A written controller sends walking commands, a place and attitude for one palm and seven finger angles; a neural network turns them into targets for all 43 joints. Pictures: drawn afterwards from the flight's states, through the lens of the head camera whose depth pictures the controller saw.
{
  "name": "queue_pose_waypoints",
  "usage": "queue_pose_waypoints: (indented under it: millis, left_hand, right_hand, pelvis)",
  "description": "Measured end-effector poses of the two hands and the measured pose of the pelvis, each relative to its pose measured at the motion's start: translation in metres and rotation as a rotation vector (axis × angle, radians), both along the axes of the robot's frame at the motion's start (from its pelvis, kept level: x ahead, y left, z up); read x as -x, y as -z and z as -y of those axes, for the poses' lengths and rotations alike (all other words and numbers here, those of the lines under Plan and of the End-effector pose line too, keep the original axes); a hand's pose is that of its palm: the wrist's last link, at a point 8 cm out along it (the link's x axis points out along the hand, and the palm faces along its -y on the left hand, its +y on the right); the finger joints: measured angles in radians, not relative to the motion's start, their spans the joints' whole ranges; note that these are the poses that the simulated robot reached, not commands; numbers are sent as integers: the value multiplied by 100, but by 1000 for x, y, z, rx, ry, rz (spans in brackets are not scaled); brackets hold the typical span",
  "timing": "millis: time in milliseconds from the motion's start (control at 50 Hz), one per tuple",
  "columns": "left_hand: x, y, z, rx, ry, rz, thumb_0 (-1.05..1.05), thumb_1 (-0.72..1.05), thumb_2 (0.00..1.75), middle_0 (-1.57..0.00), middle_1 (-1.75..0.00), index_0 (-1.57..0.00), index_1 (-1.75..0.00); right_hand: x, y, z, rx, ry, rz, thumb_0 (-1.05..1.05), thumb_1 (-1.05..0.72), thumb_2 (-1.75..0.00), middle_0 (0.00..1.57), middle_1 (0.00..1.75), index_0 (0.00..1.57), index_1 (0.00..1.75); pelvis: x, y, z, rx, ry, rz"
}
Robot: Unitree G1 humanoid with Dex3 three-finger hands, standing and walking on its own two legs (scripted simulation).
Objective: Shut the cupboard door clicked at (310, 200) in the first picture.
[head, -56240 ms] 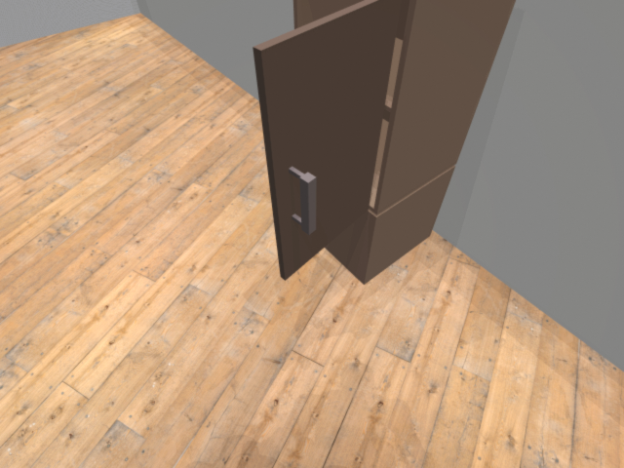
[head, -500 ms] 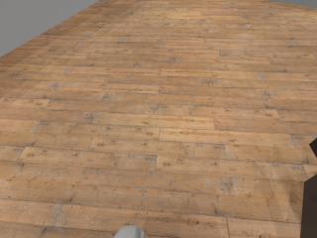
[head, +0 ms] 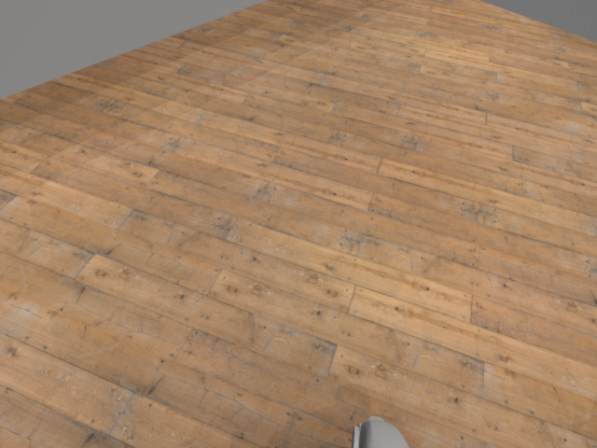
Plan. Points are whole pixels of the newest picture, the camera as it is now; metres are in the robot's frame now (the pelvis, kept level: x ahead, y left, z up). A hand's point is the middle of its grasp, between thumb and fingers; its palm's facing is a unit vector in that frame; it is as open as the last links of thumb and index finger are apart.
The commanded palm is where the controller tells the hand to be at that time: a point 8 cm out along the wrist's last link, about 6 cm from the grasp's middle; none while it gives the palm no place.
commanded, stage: walk to a spot facing it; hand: left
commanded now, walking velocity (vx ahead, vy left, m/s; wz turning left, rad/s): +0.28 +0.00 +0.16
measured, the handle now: out of the picture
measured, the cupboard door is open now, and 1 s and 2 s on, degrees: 29 29 29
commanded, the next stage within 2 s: turn to face it in 0.04 s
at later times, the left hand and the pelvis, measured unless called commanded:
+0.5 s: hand (221, 376) +0.24 +0.14 -0.17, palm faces -0.05 -0.97 -0.23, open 7.2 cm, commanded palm none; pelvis +0.19 -0.05 +0.00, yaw -6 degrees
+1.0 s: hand (257, 268) +0.44 +0.11 -0.16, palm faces -0.39 -0.88 -0.27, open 7.4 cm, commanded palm none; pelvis +0.24 -0.05 -0.02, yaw -25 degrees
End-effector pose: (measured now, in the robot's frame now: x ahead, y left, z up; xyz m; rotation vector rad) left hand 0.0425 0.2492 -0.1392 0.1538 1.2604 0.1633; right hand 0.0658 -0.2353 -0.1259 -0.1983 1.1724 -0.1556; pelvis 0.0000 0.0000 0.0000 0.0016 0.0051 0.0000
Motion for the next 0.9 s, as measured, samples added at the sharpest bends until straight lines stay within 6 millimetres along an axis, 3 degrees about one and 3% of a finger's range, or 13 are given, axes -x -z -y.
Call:
queue_pose_waypoints:
  millis: [140, 240, 280, 360, 520, 580, 640, 760, 900]
  left_hand:
    - [-127, -14, 25, 0, 58, 151, 1, 91, 90, -19, -30, -19, -30]
    - [-193, -5, 53, -16, 90, 198, 1, 91, 90, -20, -30, -19, -30]
    - [-201, -3, 64, -13, 91, 180, 1, 91, 90, -20, -30, -19, -30]
    - [-194, -4, 78, -1, 70, 70, 0, 92, 90, -20, -30, -20, -30]
    - [-197, -3, 56, -23, 78, -74, 0, 94, 90, -20, -30, -20, -30]
    - [-208, 3, 46, -11, 89, -91, 0, 93, 90, -20, -30, -20, -30]
    - [-229, 14, 34, 5, 107, -89, 1, 92, 90, -20, -30, -20, -30]
    - [-292, 5, 30, 15, 207, -24, 1, 92, 90, -20, -30, -20, -30]
    - [-368, -10, 56, -4, 365, 68, 1, 91, 90, -20, -30, -19, -30]
  right_hand:
    - [13, 10, 16, -28, 73, -190, 0, -93, -90, 20, 30, 20, 30]
    - [3, 32, 33, -56, 120, -310, 0, -92, -90, 20, 30, 20, 30]
    - [-12, 35, 39, -57, 131, -325, 1, -92, -90, 20, 30, 20, 30]
    - [-62, 28, 47, -52, 137, -257, 1, -92, -90, 20, 30, 20, 30]
    - [-170, 13, 40, -52, 139, -39, 1, -91, -90, 20, 30, 20, 30]
    - [-201, 6, 34, -34, 147, 36, 0, -91, -90, 20, 30, 20, 30]
    - [-220, 3, 30, 3, 156, 101, 0, -91, -90, 20, 30, 20, 30]
    - [-211, -13, 30, 42, 199, 79, 0, -91, -90, 20, 30, 20, 30]
    - [-165, -9, 50, 51, 341, 11, 0, -91, -90, 20, 30, 20, 30]
  pelvis:
    - [-68, 0, 18, -17, -21, 7]
    - [-121, 17, 41, -20, -14, 15]
    - [-133, 17, 45, -10, -4, 20]
    - [-156, 6, 49, -9, 29, 11]
    - [-189, 0, 43, -4, 121, -18]
    - [-201, 2, 32, 3, 163, -15]
    - [-214, 10, 21, 21, 198, -14]
    - [-229, 0, 16, 35, 275, -3]
    - [-239, -2, 25, 45, 368, 1]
